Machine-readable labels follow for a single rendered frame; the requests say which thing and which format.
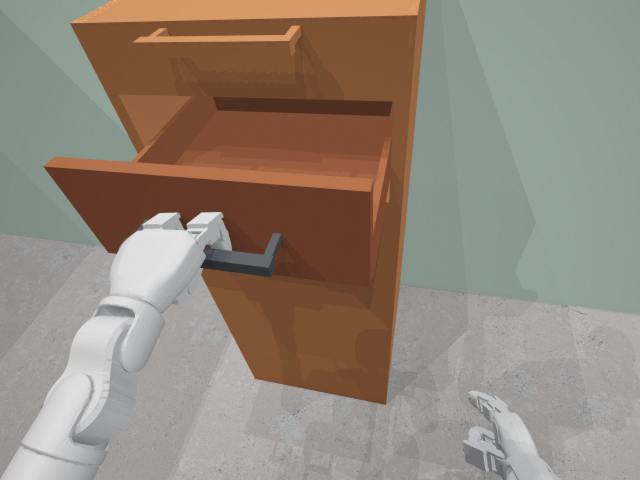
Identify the robot right hand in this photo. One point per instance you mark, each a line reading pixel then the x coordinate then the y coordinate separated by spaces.
pixel 487 450

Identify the cabinet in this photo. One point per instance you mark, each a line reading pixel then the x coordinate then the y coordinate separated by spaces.
pixel 321 336

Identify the robot left hand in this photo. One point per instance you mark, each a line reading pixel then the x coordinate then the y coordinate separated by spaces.
pixel 160 265

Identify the left robot forearm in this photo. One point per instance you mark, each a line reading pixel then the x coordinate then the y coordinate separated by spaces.
pixel 94 398

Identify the handle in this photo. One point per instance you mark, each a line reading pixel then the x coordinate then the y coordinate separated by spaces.
pixel 243 46
pixel 241 262

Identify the drawer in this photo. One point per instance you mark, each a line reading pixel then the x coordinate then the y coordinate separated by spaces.
pixel 316 171

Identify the right robot forearm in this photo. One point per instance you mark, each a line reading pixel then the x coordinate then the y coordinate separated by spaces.
pixel 525 466

